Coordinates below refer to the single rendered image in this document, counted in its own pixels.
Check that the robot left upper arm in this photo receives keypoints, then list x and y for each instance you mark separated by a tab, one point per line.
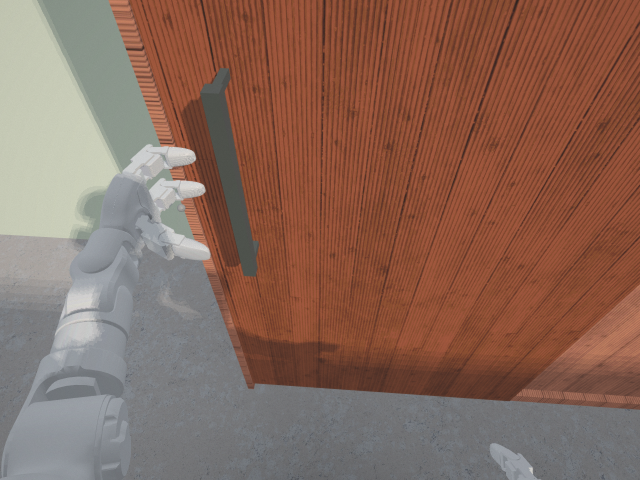
85	438

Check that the left robot forearm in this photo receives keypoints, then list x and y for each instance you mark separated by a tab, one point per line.
87	355

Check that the wardrobe door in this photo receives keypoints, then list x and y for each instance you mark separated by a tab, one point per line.
446	193
605	360

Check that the handle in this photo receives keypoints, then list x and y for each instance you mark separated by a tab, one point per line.
218	120

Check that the right robot hand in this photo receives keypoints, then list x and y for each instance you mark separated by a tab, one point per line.
515	466

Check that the left robot hand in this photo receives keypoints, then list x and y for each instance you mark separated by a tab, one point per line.
128	199

